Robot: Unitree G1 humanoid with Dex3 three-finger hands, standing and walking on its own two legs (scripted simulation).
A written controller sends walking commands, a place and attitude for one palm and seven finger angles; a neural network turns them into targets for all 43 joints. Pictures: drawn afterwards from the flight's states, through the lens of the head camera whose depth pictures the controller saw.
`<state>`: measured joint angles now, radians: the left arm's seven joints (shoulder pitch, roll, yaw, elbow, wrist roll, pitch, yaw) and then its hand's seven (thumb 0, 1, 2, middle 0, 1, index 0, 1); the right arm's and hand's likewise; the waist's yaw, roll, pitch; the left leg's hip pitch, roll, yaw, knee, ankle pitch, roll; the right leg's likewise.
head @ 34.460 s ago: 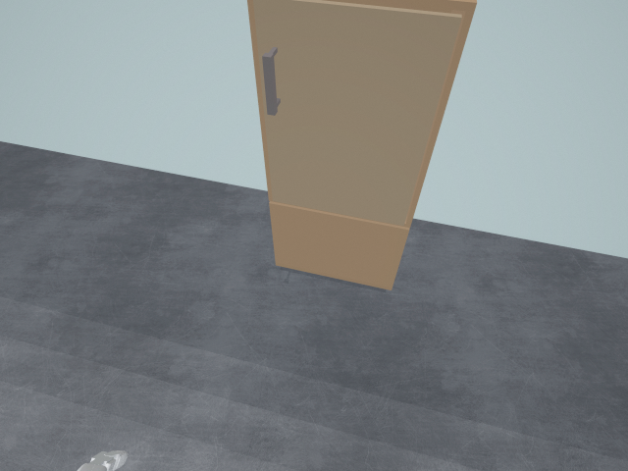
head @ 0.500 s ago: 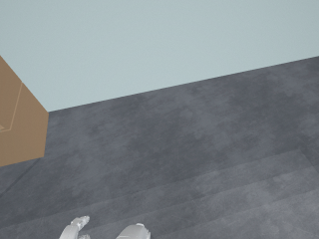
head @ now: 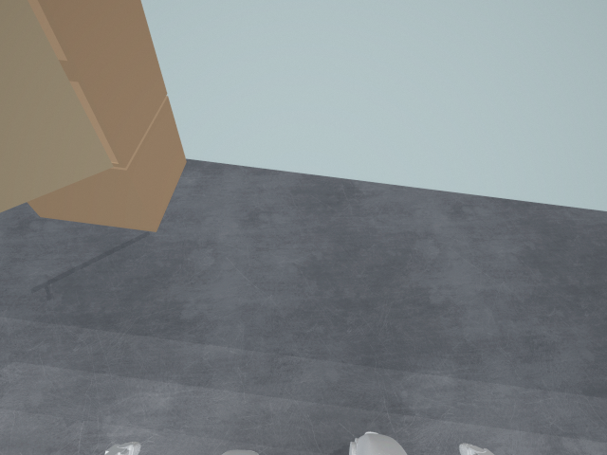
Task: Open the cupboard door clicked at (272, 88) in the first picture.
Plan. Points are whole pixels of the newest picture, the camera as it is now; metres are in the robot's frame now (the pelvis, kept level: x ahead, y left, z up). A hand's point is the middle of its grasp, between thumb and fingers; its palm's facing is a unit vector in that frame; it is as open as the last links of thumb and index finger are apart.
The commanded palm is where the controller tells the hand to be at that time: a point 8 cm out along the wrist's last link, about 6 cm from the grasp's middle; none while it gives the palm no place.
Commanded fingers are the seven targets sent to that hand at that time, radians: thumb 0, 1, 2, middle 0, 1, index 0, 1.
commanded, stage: turn to face it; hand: left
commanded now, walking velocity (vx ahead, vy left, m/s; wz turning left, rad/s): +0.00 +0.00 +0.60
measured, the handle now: out of the picture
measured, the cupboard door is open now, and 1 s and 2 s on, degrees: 44 44 44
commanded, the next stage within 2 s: take the last steps up to it in 1.10 s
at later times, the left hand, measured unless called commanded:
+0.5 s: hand out of the picture +0.01 +0.16 -0.17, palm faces +0.33 -0.92 -0.22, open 7.3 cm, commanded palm none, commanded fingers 0.00 0.90 0.90 -0.20 -0.30 -0.20 -0.30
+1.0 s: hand out of the picture +0.02 +0.20 -0.16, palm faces +0.51 -0.83 -0.24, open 7.4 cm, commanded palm none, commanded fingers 0.00 0.90 0.90 -0.20 -0.30 -0.20 -0.30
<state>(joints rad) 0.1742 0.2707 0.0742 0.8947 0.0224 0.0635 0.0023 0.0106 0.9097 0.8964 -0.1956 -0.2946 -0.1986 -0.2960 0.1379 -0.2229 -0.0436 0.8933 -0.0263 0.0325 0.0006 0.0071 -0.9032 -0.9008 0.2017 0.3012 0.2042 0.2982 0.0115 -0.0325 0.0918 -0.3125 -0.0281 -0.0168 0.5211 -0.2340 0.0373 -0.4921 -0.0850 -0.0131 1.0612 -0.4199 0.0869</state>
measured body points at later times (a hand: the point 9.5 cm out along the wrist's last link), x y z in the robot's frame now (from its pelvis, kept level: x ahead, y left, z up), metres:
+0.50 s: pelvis +0.01 -0.04 +0.00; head +0.06 -0.01 +0.44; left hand -0.01 +0.21 -0.15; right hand +0.19 -0.25 -0.14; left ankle -0.02 +0.07 -0.71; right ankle +0.01 -0.16 -0.74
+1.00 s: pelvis +0.03 -0.03 +0.00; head +0.07 +0.00 +0.45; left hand -0.01 +0.25 -0.14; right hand +0.20 -0.21 -0.15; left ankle -0.02 +0.07 -0.74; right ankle +0.08 -0.15 -0.72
